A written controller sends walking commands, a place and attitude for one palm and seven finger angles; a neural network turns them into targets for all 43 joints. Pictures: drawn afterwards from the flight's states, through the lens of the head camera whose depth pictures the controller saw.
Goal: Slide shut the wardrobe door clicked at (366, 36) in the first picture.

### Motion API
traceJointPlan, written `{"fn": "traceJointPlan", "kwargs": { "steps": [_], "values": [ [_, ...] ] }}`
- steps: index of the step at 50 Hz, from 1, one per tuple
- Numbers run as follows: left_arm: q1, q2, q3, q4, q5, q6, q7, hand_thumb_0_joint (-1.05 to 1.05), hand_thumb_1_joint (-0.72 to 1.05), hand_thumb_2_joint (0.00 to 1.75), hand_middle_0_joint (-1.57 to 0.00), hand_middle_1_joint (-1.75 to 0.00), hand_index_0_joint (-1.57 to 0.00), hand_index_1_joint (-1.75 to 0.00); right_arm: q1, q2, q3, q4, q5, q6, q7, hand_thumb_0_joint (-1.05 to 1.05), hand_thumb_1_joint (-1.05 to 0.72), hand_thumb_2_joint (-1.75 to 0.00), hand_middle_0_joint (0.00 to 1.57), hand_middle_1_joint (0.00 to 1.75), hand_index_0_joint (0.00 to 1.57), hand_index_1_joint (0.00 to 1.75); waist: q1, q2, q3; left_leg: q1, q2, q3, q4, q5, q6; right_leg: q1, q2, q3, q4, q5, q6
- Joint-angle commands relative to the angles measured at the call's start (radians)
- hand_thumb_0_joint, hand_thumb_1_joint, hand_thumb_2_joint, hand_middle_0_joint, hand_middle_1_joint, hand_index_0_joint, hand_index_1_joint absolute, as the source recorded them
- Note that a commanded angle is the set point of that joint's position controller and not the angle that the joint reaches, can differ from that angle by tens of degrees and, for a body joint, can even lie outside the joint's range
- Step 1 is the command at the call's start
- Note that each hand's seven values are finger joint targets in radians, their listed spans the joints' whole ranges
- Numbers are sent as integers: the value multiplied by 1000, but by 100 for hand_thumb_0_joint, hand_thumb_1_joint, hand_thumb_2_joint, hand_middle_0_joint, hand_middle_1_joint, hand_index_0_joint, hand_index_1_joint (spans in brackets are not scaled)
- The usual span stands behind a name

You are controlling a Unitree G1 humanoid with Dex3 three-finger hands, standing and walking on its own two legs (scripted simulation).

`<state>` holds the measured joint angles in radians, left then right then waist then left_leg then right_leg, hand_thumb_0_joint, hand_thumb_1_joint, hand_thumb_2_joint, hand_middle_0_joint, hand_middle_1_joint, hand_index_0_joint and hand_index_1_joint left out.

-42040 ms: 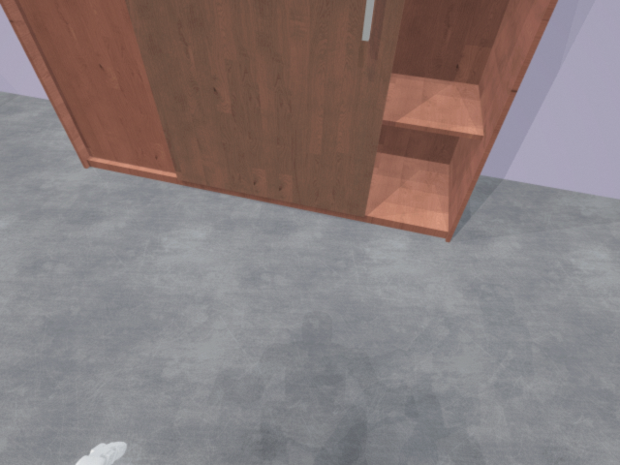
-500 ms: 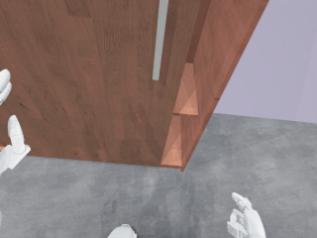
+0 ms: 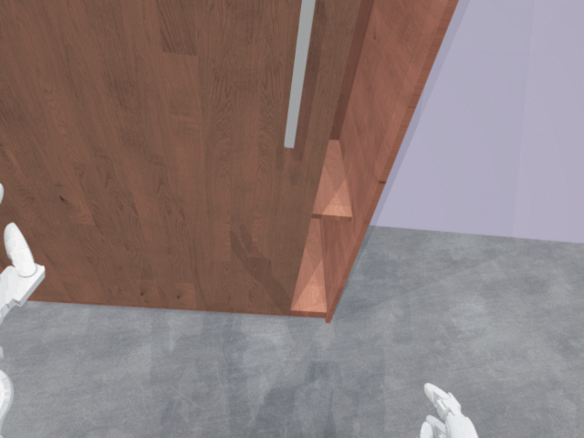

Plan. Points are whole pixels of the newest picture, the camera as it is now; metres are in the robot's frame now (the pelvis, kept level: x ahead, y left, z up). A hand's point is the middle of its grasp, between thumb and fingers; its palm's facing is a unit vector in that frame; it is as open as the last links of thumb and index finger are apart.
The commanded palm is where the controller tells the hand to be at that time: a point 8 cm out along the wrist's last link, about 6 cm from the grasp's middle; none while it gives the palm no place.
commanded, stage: stop stepping back and stand still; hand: left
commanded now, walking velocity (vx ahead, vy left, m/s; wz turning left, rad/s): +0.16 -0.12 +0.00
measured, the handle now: (298, 68) +0.68 +0.06 +0.22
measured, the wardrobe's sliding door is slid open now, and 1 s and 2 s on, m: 0.14 0.14 0.14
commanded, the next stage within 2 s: let the arm hang, fingers relaxed in 0.48 s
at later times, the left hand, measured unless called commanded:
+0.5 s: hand (44, 292) +0.19 +0.26 +0.18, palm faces +0.46 -0.80 -0.38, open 7.4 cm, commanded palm +0.12 +0.30 +0.18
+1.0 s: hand out of the picture -0.01 +0.18 -0.17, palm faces +0.13 -0.97 -0.22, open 6.9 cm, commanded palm none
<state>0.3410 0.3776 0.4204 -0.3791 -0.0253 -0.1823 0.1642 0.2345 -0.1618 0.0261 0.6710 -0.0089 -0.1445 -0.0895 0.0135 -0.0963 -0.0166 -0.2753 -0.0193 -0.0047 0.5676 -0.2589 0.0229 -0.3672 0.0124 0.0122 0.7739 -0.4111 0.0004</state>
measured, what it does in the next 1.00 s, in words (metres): stands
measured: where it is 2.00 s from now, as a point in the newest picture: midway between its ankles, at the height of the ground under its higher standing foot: outside the picture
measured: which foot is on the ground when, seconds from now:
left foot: down 0.00-1.00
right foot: down 0.00-1.00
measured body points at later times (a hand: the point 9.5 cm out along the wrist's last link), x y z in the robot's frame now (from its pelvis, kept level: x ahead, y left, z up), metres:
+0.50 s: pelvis -0.02 +0.00 +0.00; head -0.04 +0.02 +0.45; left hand +0.16 +0.30 +0.20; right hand +0.12 -0.23 -0.08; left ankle +0.02 +0.13 -0.73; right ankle +0.02 -0.11 -0.72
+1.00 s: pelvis -0.01 -0.01 +0.00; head +0.01 -0.01 +0.45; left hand -0.01 +0.23 -0.15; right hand +0.03 -0.25 -0.15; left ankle -0.03 +0.10 -0.72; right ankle +0.03 -0.10 -0.73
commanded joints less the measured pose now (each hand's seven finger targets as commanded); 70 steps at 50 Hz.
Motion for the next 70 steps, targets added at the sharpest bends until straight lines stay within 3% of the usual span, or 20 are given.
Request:
{"fn": "traceJointPlan", "kwargs": {
  "steps": [1, 5, 7, 12, 15, 17, 20, 24, 27, 28, 29, 33, 35, 36, 38, 41, 43, 48, 53, 70],
  "values": [
    [87, 200, 55, -404, 3, -88, -15, 0, 90, 90, -20, -30, -20, -30, -102, -151, -45, -189, -7, -78, 25, 0, -90, -90, 20, 30, 20, 30, -8, 257, -70, 82, 272, -314, -327, 11, 108, -10, -13, -10, -47, -9, -8],
    [269, 243, 124, -355, 13, -75, -6, 0, 90, 90, -20, -30, -20, -30, -156, -169, -56, -232, -10, -23, 34, 0, -90, -90, 20, 30, 20, 30, 20, 193, -38, -390, 97, -61, -103, -407, 27, 430, -31, 11, -331, -75, -72],
    [184, 260, 155, -333, -5, -56, -7, 0, 90, 90, -20, -30, -20, -30, -141, -159, -81, -228, 5, 19, 25, 0, -90, -90, 20, 30, 20, 30, 6, -134, 6, -407, 7, 29, 463, -276, -12, 170, -375, 510, -612, -372, -230],
    [92, 230, 140, -229, -12, -60, 0, 0, 90, 90, -20, -30, -20, -30, -91, -133, -61, -174, -3, 25, 3, 0, -90, -90, 20, 30, 20, 30, -43, -31, -11, 36, 104, 10, 322, -158, 6, -285, -285, 215, -568, -473, -159],
    [23, 213, 93, -282, -6, -69, -7, 0, 90, 90, -20, -30, -20, -30, -88, -166, -54, -165, -6, 5, -23, 0, -90, -90, 20, 30, 20, 30, -43, 152, -16, 147, 53, 53, -33, -176, 14, -224, -163, 49, -297, -346, -102],
    [-88, 196, 61, -398, 10, -93, 5, 0, 90, 90, -20, -30, -20, -30, -82, -201, -60, -179, -9, -24, -13, 0, -90, -90, 20, 30, 20, 30, -46, 532, 17, 42, 306, -437, -386, -449, 145, -214, 26, -82, 178, -136, -6],
    [-11, 209, 75, -313, 24, -100, -8, 0, 90, 90, -20, -30, -20, -30, -87, -169, -67, -173, -10, -51, 14, 0, -90, -90, 20, 30, 20, 30, -16, 253, 27, -68, 307, -399, -364, -260, 165, -127, -40, 3, 228, -43, -3],
    [138, 222, 106, -335, 24, -85, -5, 0, 90, 90, -20, -30, -20, -30, -112, -162, -57, -197, 2, -37, 29, 0, -90, -90, 20, 30, 20, 30, 5, 260, -6, -245, 172, -92, -195, -282, 56, 278, -6, -78, -248, 27, -12],
    [107, 259, 146, -338, -3, -65, -8, 0, 90, 90, -20, -30, -20, -30, -126, -154, -75, -221, 6, -4, 26, 0, -90, -90, 20, 30, 20, 30, -1, -100, 25, -326, 21, 25, 390, -208, -14, 133, -355, 484, -593, -195, -193],
    [79, 248, 151, -314, -5, -71, 0, 0, 90, 90, -20, -30, -20, -30, -113, -153, -67, -206, -2, -5, 27, 0, -90, -90, 20, 30, 20, 30, -11, -11, 12, -316, 56, 1, 427, -172, -18, 144, -374, 436, -577, -19, -208],
    [87, 32, -247, 475, 95, 97, -124, 0, 90, 90, -20, -30, -20, -30, -87, -259, -113, 16, -7, -18, 113, 0, -90, -90, 20, 30, 20, 30, -54, 88, -6, -395, 132, -15, 512, -271, -12, 132, -450, 230, -340, 559, -194],
    [-49, -46, -303, 551, 64, 204, -146, 0, 90, 90, -20, -30, -20, -30, 120, -145, -71, 19, -8, 114, 109, 0, -90, -90, 20, 30, 20, 30, -112, -100, -43, -17, 73, 33, 112, -5, -19, -74, -202, -43, -157, 242, -90],
    [-14, -96, -342, 627, 49, 218, -156, 0, 90, 90, -20, -30, -20, -30, 99, -274, -90, 11, -33, 116, 96, 0, -90, -90, 20, 30, 20, 30, -71, 202, -16, 51, 313, -377, -125, 292, 118, -256, -24, -85, 134, -58, 30],
    [-62, -62, -340, 662, 44, 219, -153, 0, 90, 90, -20, -30, -20, -30, 78, -313, -100, 5, -51, 119, 84, 0, -90, -90, 20, 30, 20, 30, -81, 201, 26, -6, 436, -520, -224, 297, 228, -269, -23, 2, 291, -212, 26],
    [-115, -43, -343, 759, 47, 209, -162, 0, 90, 90, -20, -30, -20, -30, -1, -271, -82, 2, -59, 115, 75, 0, -90, -90, 20, 30, 20, 30, -41, 80, 4, -107, 379, -415, -220, 252, 220, -139, -69, 60, 235, -135, 13],
    [14, -28, -349, 990, 43, 194, -168, 0, 90, 90, -20, -30, -20, -30, -90, -216, -53, 63, -36, 121, 71, 0, -90, -90, 20, 30, 20, 30, 50, 251, -18, -207, 194, -113, -51, 276, 72, 185, -66, 38, -148, 153, 13],
    [44, 72, -351, 1093, 43, 166, -158, 0, 90, 90, -20, -30, -20, -30, -22, -129, -50, 80, -8, 144, 74, 0, -90, -90, 20, 30, 20, 30, -3, -60, -44, -189, 2, 49, 180, -192, -31, 158, -277, 375, -421, 433, -55],
    [-94, -32, -353, 1203, 50, 169, -138, 0, 90, 90, -20, -30, -20, -30, 85, -90, -69, 204, -15, 172, 72, 0, -90, -90, 20, 30, 20, 30, -63, 61, -4, -30, 42, -9, 190, -134, 4, 54, -238, 288, -487, 234, -160],
    [-41, -97, -376, 1311, 34, 179, -143, 0, 90, 90, -20, -30, -20, -30, 95, -125, -61, 272, -18, 148, 54, 0, -90, -90, 20, 30, 20, 30, -13, 175, 6, 54, 168, -142, -215, 64, 61, 107, -65, 90, -403, 226, -41],
    [-97, -96, -385, 1472, 37, 179, -134, 0, 90, 90, -20, -30, -20, -30, 98, -95, -53, 408, -17, 148, 53, 0, -90, -90, 20, 30, 20, 30, -20, 101, 116, 9, 116, -75, -305, -59, 28, 172, -86, 77, -476, 173, -34]
  ]
}}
